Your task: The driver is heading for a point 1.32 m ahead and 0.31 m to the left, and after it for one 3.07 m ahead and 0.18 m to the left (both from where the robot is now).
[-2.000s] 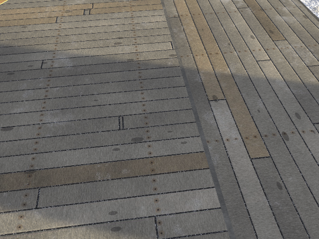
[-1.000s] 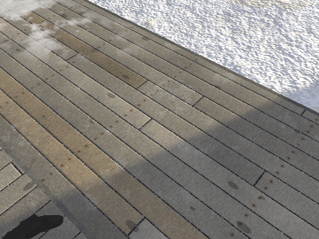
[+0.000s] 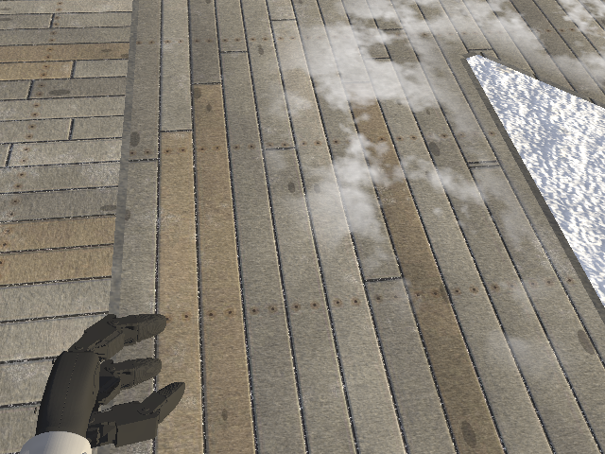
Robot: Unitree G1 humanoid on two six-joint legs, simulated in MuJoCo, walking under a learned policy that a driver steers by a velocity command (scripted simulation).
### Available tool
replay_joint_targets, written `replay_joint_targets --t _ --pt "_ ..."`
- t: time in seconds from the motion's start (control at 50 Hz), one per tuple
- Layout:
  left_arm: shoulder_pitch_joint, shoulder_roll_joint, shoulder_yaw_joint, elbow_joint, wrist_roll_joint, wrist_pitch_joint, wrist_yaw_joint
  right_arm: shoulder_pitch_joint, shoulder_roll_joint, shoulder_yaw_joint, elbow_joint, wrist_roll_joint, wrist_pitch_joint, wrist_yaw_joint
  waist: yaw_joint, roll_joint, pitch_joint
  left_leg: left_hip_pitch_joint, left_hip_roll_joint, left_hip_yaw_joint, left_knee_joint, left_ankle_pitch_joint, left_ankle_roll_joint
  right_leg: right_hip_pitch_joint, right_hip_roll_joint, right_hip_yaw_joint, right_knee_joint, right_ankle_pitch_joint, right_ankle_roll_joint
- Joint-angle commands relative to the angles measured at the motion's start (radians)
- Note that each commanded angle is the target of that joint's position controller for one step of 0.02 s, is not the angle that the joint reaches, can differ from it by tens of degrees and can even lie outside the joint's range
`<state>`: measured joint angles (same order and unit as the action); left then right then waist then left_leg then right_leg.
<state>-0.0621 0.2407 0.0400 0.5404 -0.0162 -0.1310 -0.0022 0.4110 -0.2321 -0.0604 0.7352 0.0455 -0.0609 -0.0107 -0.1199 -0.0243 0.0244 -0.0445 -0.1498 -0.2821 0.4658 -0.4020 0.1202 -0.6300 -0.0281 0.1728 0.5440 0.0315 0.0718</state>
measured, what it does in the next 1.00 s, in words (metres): walks ahead, turning left: right foot, then left foot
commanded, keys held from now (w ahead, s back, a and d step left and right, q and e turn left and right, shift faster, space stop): w+q+shift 0.34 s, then w+shift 0.50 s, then w+e+shift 0.16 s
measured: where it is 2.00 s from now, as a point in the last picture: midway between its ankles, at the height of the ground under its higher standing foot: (92, 162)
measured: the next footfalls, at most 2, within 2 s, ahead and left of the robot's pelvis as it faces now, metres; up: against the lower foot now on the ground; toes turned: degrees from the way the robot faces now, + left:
right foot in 0.08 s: +0.28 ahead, -0.17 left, +0.00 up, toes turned +12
left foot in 0.56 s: +0.60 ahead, +0.20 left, +0.00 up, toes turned +30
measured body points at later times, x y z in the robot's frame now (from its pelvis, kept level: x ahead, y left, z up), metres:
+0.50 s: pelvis +0.40 +0.01 -0.03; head +0.42 +0.03 +0.42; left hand +0.23 +0.22 -0.16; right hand +0.74 -0.05 -0.06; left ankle +0.55 +0.20 -0.69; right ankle +0.24 -0.19 -0.73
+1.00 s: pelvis +0.83 +0.23 -0.03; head +0.86 +0.25 +0.42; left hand +0.94 +0.53 -0.10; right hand +0.95 -0.02 -0.15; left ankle +0.57 +0.18 -0.73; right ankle +1.11 +0.25 -0.71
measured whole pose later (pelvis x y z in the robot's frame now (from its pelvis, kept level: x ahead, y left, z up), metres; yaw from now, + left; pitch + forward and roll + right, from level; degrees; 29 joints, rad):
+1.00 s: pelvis +0.83 +0.23 -0.03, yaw +29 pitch +2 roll +0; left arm 0.02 0.26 0.00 0.66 -0.04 -0.11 -0.06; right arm 0.46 -0.27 -0.04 0.83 -0.01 -0.10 0.01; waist -0.08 -0.02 0.03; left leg 0.29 -0.05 0.02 0.15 -0.47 0.04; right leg -0.71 -0.03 -0.05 0.52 0.18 -0.07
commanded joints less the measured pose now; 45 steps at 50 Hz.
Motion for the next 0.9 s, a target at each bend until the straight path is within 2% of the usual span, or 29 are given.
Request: replay_joint_targets --t 0.02,0.04,0.06,0.08,0.1,0.12,0.14,0.16,0.18,0.2,0.24,0.28,0.32,0.38,0.44,0.5,0.52,0.54,0.56,0.58,0.6,0.62,0.64,0.66,0.7,0.74,0.78,0.84,0.9 --pt "-0.07 0.137 0.061 -0.08 -0.031 -0.029 -0.003 -0.019 -0.145 -0.051 -0.041 0.008 -0.002 -0.015 0.052 0.162 -0.003 -0.155 0.16 -0.206 -0.053 0.238 0.077 0.282 0.057 -0.061 -0.087 -0.007 -0.006" --pt "0.029 0.175 0.083 -0.058 -0.034 -0.037 0.0 -0.047 -0.152 -0.055 -0.05 0.0 0.001 -0.013 0.116 0.175 -0.061 -0.116 0.159 -0.2 0.051 0.409 0.055 0.377 0.062 -0.08 -0.085 -0.045 -0.031" --pt "0.221 0.208 0.103 -0.022 -0.037 -0.037 0.006 -0.093 -0.149 -0.049 -0.072 -0.023 0.002 -0.002 0.227 0.177 -0.183 -0.143 0.132 -0.149 0.267 0.54 0.017 0.588 0.018 -0.074 -0.045 -0.079 -0.064" --pt "0.484 0.247 0.106 0.017 -0.025 -0.023 0.018 -0.125 -0.068 -0.016 -0.113 -0.06 0.001 0.012 0.326 0.095 -0.382 -0.349 0.103 -0.074 0.616 0.362 -0.006 0.963 -0.144 0.091 0.058 -0.312 -0.102" --pt "0.509 0.316 0.107 0.037 0.029 -0.029 -0.002 0.063 0.024 0.016 -0.164 0.013 -0.011 0.017 0.182 -0.482 -0.503 -0.705 0.001 0.02 0.945 -0.168 -0.048 1.203 -0.406 0.775 -0.225 -0.764 -0.296" --pt "0.419 0.224 0.095 0.013 0.028 -0.02 -0.011 0.05 -0.073 0.014 -0.133 0.056 -0.002 0.003 0.202 -0.42 -0.37 -0.852 0.13 0.069 1.049 -0.057 -0.051 1.111 -0.407 0.853 -0.283 -1.031 -0.296" --pt "0.388 0.139 0.077 0.01 0.018 -0.005 -0.001 -0.077 -0.139 0.003 -0.138 0.022 0.005 0.003 0.241 -0.251 -0.22 -0.88 0.157 0.118 1.065 0.016 -0.056 0.986 -0.348 0.634 -0.267 -0.888 -0.252" --pt "0.391 0.137 0.073 0.042 0.024 0.007 0.003 -0.16 -0.152 -0.003 -0.153 -0.012 0.01 0.008 0.237 -0.044 -0.129 -0.837 0.19 0.145 1.025 0.053 -0.056 0.843 -0.304 0.449 -0.26 -0.649 -0.224" --pt "0.38 0.14 0.072 0.068 0.029 0.011 0.002 -0.234 -0.147 -0.009 -0.176 -0.038 0.008 0.011 0.224 0.02 -0.066 -0.798 0.224 0.151 0.957 0.079 -0.05 0.732 -0.255 0.312 -0.263 -0.469 -0.203" --pt "0.357 0.131 0.063 0.088 0.037 0.008 0.003 -0.222 -0.13 -0.01 -0.189 -0.023 0.014 0.023 0.18 -0.016 -0.027 -0.759 0.259 0.142 0.921 0.103 -0.047 0.647 -0.243 0.23 -0.278 -0.389 -0.196" --pt "0.351 0.084 0.049 0.131 0.019 0.001 -0.008 -0.213 -0.096 -0.004 -0.201 0.007 0.034 0.032 0.151 -0.066 0.002 -0.76 0.296 0.156 0.907 0.098 -0.037 0.586 -0.224 0.111 -0.31 -0.304 -0.189" --pt "0.341 0.098 0.051 0.161 0.007 0.002 -0.008 -0.236 -0.084 0.003 -0.215 0.001 0.044 0.038 0.131 -0.047 0.044 -0.819 0.317 0.161 0.889 0.15 -0.046 0.555 -0.227 0.011 -0.341 -0.214 -0.191" --pt "0.32 0.129 0.054 0.172 0.021 0.003 -0.002 -0.261 -0.094 0.005 -0.222 -0.003 0.042 0.043 0.117 -0.021 0.079 -0.839 0.319 0.17 0.824 0.253 -0.066 0.522 -0.217 -0.101 -0.374 -0.131 -0.187" --pt "0.382 0.154 0.049 0.207 0.035 -0.001 0.003 -0.36 -0.096 0.011 -0.238 -0.012 0.029 0.054 0.154 0.032 0.125 -0.805 0.281 0.227 0.643 0.416 -0.063 0.516 -0.185 -0.233 -0.413 -0.024 -0.172" --pt "0.502 0.19 0.045 0.262 0.024 0.006 0.002 -0.49 -0.062 0.026 -0.27 -0.009 0.001 0.08 0.2 0.056 0.168 -0.735 0.215 0.313 0.393 0.456 -0.011 0.6 -0.197 -0.297 -0.445 0.18 -0.15" --pt "0.531 0.274 0.05 0.287 0.016 0.025 0.017 -0.509 -0.116 0.0 -0.291 -0.01 -0.011 0.092 0.136 -0.07 0.099 -0.552 0.085 0.44 0.29 0.33 0.032 0.731 -0.234 -0.354 -0.311 0.929 -0.156" --pt "0.521 0.295 0.05 0.291 0.018 0.035 0.023 -0.434 -0.146 -0.018 -0.284 -0.01 -0.006 0.089 0.069 -0.128 0.041 -0.466 0.058 0.443 0.275 0.256 0.056 0.774 -0.258 -0.355 -0.181 1.124 -0.171" --pt "0.495 0.307 0.049 0.292 0.02 0.044 0.027 -0.254 -0.203 -0.048 -0.243 -0.008 0.004 0.078 -0.034 -0.166 -0.06 -0.259 0.049 0.416 0.246 0.237 0.09 0.746 -0.274 -0.343 0.009 1.204 -0.181" --pt "0.422 0.301 0.045 0.279 0.016 0.051 0.032 0.016 -0.254 -0.081 -0.165 -0.004 0.015 0.06 -0.184 -0.151 -0.155 0.084 0.076 0.364 0.097 0.364 0.131 0.582 -0.234 -0.366 0.311 1.125 -0.161" --pt "0.464 0.167 0.012 0.242 0.042 0.04 0.031 0.103 -0.307 -0.084 -0.097 -0.009 0.023 0.041 -0.09 0.105 -0.227 0.431 0.261 0.049 0.191 0.328 0.133 0.223 -0.092 -0.327 0.721 -0.099 -0.143" --pt "0.598 0.084 -0.023 0.211 -0.01 -0.007 0.01 0.073 -0.308 -0.069 -0.122 -0.038 0.0 0.05 0.026 0.293 -0.473 0.638 0.464 -0.529 -0.022 -0.059 0.305 -0.041 0.041 -0.103 0.971 -0.565 -0.147" --pt "0.426 0.187 0.005 0.197 -0.045 -0.032 0.007 0.088 -0.213 -0.057 -0.098 -0.045 -0.012 0.054 -0.052 0.129 -0.386 0.533 0.438 -0.517 -0.153 -0.141 0.241 -0.111 -0.002 -0.024 0.976 -0.478 -0.167" --pt "0.336 0.164 0.0 0.151 -0.064 -0.039 0.007 0.053 -0.201 -0.049 -0.077 -0.042 -0.024 0.055 -0.013 0.068 -0.194 0.357 0.424 -0.4 -0.195 -0.077 0.221 -0.156 -0.029 -0.042 0.924 -0.428 -0.17" --pt "0.3 0.135 -0.006 0.155 -0.045 -0.038 0.013 -0.032 -0.18 -0.039 -0.076 -0.042 -0.037 0.056 0.044 -0.054 -0.082 0.166 0.389 -0.288 -0.215 0.024 0.196 -0.127 -0.076 -0.046 0.845 -0.37 -0.163" --pt "0.369 0.115 -0.002 0.182 -0.025 -0.005 0.003 -0.123 -0.094 -0.012 -0.075 -0.068 -0.047 0.06 0.143 0.007 -0.015 -0.06 0.32 -0.124 -0.245 0.122 0.175 -0.03 -0.132 -0.051 0.769 -0.298 -0.141" --pt "0.375 0.095 -0.005 0.184 -0.01 0.026 -0.002 -0.129 -0.077 -0.006 -0.055 -0.041 -0.051 0.055 0.173 0.028 0.021 -0.17 0.3 -0.042 -0.289 0.156 0.17 -0.031 -0.167 -0.071 0.694 -0.297 -0.105" --pt "0.271 0.076 -0.018 0.142 0.01 0.035 0.001 -0.098 -0.113 -0.012 -0.033 -0.038 -0.06 0.041 0.152 0.04 0.093 -0.241 0.282 0.039 -0.33 0.243 0.163 -0.101 -0.176 -0.102 0.584 -0.193 -0.065" --pt "0.099 0.069 -0.03 0.095 0.024 0.011 -0.016 -0.047 -0.118 -0.01 -0.02 -0.04 -0.066 0.018 0.088 0.023 0.126 -0.306 0.211 0.178 -0.359 0.331 0.121 -0.015 -0.127 -0.174 0.26 0.136 -0.052" --pt "0.016 0.069 -0.034 0.082 -0.011 0.001 -0.038 0.025 -0.184 -0.021 0.018 -0.028 -0.075 0.014 0.043 0.049 0.127 -0.183 0.268 0.24 -0.433 0.357 0.096 0.08 -0.072 -0.205 0.044 0.31 -0.085"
